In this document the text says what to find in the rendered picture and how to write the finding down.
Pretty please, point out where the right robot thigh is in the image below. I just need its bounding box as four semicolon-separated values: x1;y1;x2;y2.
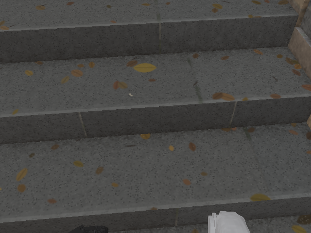
208;211;251;233

